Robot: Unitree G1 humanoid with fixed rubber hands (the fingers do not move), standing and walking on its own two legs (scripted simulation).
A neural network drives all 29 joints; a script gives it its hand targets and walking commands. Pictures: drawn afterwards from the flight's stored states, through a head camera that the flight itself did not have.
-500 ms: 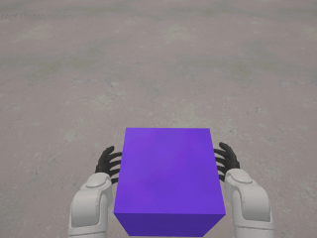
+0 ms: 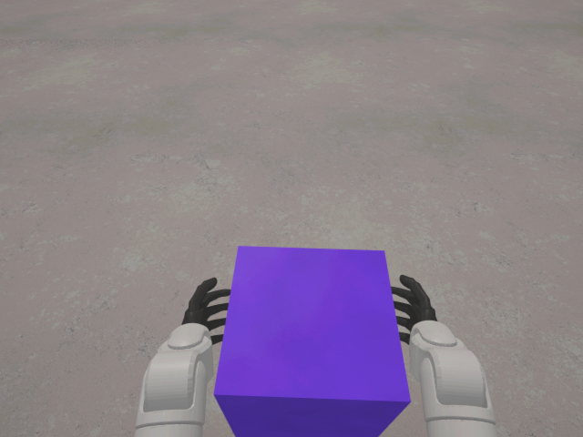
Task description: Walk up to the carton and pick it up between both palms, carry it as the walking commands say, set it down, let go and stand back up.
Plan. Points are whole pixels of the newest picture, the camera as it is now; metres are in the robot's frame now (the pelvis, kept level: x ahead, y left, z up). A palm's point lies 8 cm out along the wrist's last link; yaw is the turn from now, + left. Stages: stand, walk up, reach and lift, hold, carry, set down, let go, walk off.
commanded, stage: carry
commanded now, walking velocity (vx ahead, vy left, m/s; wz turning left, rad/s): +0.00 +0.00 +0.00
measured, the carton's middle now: (307, 350) +0.29 +0.00 -0.03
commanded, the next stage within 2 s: hold in 1.62 s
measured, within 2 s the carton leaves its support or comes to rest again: neither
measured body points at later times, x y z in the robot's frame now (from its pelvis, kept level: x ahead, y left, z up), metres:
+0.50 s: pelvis +0.02 +0.00 +0.00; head +0.00 +0.00 +0.45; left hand +0.30 +0.15 +0.02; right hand +0.31 -0.15 +0.02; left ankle +0.02 +0.08 -0.73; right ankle +0.05 -0.12 -0.73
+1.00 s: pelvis +0.04 +0.00 +0.00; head +0.02 +0.00 +0.45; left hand +0.32 +0.15 +0.01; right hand +0.32 -0.15 +0.02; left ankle +0.02 +0.08 -0.73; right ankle +0.05 -0.12 -0.73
